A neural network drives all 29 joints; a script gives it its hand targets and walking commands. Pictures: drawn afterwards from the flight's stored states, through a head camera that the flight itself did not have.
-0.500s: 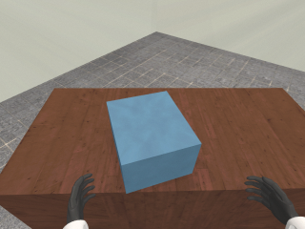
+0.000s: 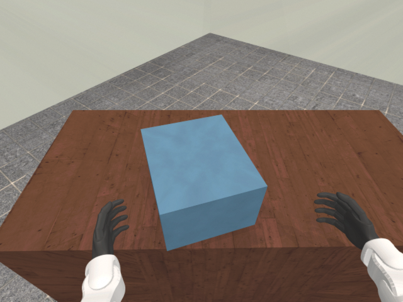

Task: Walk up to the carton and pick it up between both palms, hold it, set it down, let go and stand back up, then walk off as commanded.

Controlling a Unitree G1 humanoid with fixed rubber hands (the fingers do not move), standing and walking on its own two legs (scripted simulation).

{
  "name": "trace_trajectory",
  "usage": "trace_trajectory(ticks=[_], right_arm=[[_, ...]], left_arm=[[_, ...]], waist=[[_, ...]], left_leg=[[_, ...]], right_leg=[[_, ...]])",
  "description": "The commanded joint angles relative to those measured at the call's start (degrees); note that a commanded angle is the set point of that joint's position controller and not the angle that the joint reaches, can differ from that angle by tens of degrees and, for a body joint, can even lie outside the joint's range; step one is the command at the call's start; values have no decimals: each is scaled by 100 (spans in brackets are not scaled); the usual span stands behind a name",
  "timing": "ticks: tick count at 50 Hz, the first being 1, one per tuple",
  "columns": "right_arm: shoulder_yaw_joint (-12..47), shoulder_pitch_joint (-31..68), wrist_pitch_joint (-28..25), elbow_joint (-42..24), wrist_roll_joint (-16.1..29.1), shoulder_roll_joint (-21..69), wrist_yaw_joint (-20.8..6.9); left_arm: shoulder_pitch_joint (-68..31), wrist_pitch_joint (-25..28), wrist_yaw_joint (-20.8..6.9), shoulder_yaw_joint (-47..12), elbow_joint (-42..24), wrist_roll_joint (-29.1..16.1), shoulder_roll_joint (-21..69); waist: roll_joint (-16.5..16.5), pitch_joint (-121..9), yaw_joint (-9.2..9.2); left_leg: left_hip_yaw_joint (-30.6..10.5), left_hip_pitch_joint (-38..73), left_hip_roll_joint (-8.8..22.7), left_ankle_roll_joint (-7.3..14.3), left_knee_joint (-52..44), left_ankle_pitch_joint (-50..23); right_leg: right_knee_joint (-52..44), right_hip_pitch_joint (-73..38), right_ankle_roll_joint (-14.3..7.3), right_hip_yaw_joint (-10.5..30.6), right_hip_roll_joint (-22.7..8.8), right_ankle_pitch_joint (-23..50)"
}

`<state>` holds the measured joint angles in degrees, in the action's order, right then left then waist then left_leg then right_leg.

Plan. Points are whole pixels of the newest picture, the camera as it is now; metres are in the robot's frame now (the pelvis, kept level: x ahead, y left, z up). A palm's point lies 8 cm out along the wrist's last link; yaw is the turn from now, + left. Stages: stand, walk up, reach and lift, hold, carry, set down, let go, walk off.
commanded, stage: reach and lift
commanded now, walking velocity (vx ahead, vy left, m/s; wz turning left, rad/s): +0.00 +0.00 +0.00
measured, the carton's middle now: (196, 176) +0.46 +0.04 -0.04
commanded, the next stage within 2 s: none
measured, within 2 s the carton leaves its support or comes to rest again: neither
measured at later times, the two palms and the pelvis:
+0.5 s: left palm (105, 217) +0.27 +0.21 +0.06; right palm (339, 189) +0.34 -0.26 +0.08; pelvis -0.01 +0.01 +0.00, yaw -1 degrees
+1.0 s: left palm (100, 183) +0.32 +0.22 +0.10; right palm (319, 149) +0.42 -0.23 +0.12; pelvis -0.01 +0.01 +0.00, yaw +0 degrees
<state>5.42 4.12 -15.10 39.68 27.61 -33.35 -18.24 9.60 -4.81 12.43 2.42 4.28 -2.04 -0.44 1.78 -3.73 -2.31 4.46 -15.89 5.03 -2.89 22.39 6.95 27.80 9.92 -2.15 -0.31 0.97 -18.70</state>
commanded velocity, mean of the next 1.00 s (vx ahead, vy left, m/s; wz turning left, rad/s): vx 0.00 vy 0.00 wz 0.00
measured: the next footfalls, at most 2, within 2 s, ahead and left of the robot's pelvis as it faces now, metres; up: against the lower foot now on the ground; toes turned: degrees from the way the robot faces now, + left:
none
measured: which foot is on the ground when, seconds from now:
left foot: down 0.00-1.00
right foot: down 0.00-1.00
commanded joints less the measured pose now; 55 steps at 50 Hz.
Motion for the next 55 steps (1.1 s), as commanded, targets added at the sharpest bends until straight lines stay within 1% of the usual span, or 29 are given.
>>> trace_trajectory(ticks=[1,4,6,9,12,14,15,16,18,19,21,22,23,28,30,32,35,37,38,39,40,41,46,48,49,51,53,54,55], right_arm=[[-394,1167,-72,-340,28,-1201,35],[-470,1591,-29,-334,-9,-1209,67],[-410,1732,53,-188,-32,-1157,81],[-443,2087,110,-188,-33,-1217,102],[-390,2303,166,-47,3,-1184,113],[-362,2617,188,18,19,-1211,125],[-305,2649,240,228,-16,-1166,139],[-283,2834,233,38,-9,-1178,145],[-258,2956,282,289,-18,-1162,147],[-275,3089,312,277,-6,-1184,153],[-261,3338,369,366,10,-1231,142],[-236,3424,395,431,-25,-1201,154],[-293,3555,401,407,-28,-1257,157],[-270,4110,608,686,-80,-1270,143],[-294,4261,687,869,-123,-1273,144],[-298,4448,725,815,-98,-1307,139],[-212,4714,843,945,-156,-1245,183],[-323,4865,900,999,-227,-1268,202],[-234,4970,951,1078,-182,-1282,198],[-268,4977,1000,1123,-233,-1259,212],[-295,5266,1013,1081,-244,-1300,226],[-265,5275,1032,1107,-232,-1294,225],[-166,5691,1203,1186,-250,-1239,305],[-181,5667,1262,1355,-270,-1239,340],[-219,5914,1244,1214,-270,-1305,355],[-116,6030,1326,1390,-249,-1256,369],[-125,6266,1385,1380,-244,-1271,388],[-57,6250,1371,1303,-242,-1196,403],[-112,6332,1418,1412,-258,-1258,429]], left_arm=[[-807,69,-21,46,-734,30,-140],[-1172,-9,-1,52,-722,12,-124],[-1286,-84,-11,78,-546,-22,-150],[-1543,-175,-8,111,-505,-46,-161],[-1805,-229,0,128,-551,-47,-168],[-1960,-287,-23,149,-414,-96,-186],[-2020,-342,-23,210,-225,-30,-175],[-2165,-359,-31,200,-301,-93,-200],[-2274,-405,-43,219,-223,-79,-216],[-2416,-435,-30,207,-299,-91,-194],[-2591,-502,-28,201,-207,-133,-234],[-2717,-538,-28,294,-95,-88,-282],[-2793,-552,-21,229,-170,-128,-273],[-3319,-747,0,228,33,-236,-298],[-3481,-825,-10,222,75,-286,-328],[-3639,-899,2,238,-12,-292,-387],[-3937,-994,-28,331,248,-252,-445],[-4116,-1044,-34,317,195,-252,-457],[-4182,-1096,-41,353,249,-249,-475],[-4230,-1139,-52,364,293,-213,-488],[-4506,-1157,-48,347,221,-254,-493],[-4499,-1175,-26,379,253,-238,-538],[-4816,-1349,-103,477,526,-242,-584],[-4836,-1392,-135,494,520,-198,-623],[-5047,-1395,-131,464,359,-268,-655],[-5156,-1470,-149,504,578,-238,-683],[-5434,-1511,-144,509,576,-232,-728],[-5371,-1502,-144,522,582,-245,-757],[-5471,-1530,-151,548,677,-258,-819]], waist=[[490,-635,1],[428,-745,-15],[514,-736,-27],[504,-862,-50],[378,-1106,-118],[464,-1135,-128],[462,-1016,-177],[493,-1219,-178],[446,-1194,-220],[363,-1274,-246],[372,-1323,-240],[395,-1341,-305],[385,-1447,-253],[366,-1544,-354],[344,-1555,-345],[331,-1828,-365],[397,-1779,-444],[371,-1954,-388],[289,-1963,-480],[299,-1976,-423],[238,-2098,-448],[324,-2109,-470],[387,-2223,-545],[349,-2316,-512],[365,-2509,-508],[356,-2381,-540],[360,-2508,-553],[404,-2622,-607],[433,-2597,-572]], left_leg=[[-272,1541,-444,383,58,-678],[-277,1541,-419,370,36,-644],[-263,1519,-420,375,10,-645],[-261,1550,-400,370,-10,-702],[-252,1622,-403,345,49,-945],[-245,1631,-389,341,31,-931],[-237,1534,-387,351,3,-907],[-226,1547,-389,354,12,-946],[-213,1551,-390,338,26,-958],[-231,1599,-376,332,30,-960],[-231,1667,-357,327,41,-939],[-228,1570,-366,325,30,-917],[-239,1608,-360,315,63,-908],[-245,1574,-318,308,38,-743],[-240,1550,-323,284,19,-774],[-269,1679,-315,267,66,-959],[-220,1439,-340,282,-2,-767],[-238,1456,-345,267,-1,-816],[-224,1497,-334,249,3,-877],[-238,1527,-344,241,2,-885],[-249,1514,-337,234,-1,-841],[-244,1498,-334,242,1,-874],[-224,1287,-356,225,-4,-1011],[-244,1335,-372,207,21,-1194],[-260,1382,-359,187,21,-1263],[-252,1333,-373,186,30,-1252],[-231,1236,-372,199,8,-1156],[-202,1213,-376,200,21,-1191],[-207,1115,-384,196,19,-1147]], right_leg=[[-728,955,124,310,60,2331],[-778,1005,82,307,73,2144],[-808,989,105,303,79,2147],[-818,997,104,276,98,2169],[-784,959,114,267,94,2379],[-830,965,110,253,114,2358],[-834,1002,108,277,119,2308],[-824,899,106,292,120,2419],[-814,936,118,271,114,2423],[-811,1019,100,265,132,2255],[-841,1076,90,238,142,2149],[-827,1051,94,254,137,2189],[-807,1076,89,244,147,2133],[-839,1286,68,199,171,1730],[-856,1260,77,170,177,1764],[-831,1290,68,139,190,1943],[-838,1167,112,190,180,1941],[-827,1164,121,171,185,2018],[-819,1226,122,147,190,2014],[-866,1179,117,145,200,1998],[-851,1288,107,128,201,1921],[-851,1233,124,122,211,1995],[-826,1069,172,143,214,2399],[-804,988,192,119,214,2695],[-786,1030,190,78,240,2701],[-815,1077,207,87,226,2700],[-793,1055,209,89,233,2690],[-796,933,222,103,233,2768],[-780,959,235,79,226,2817]])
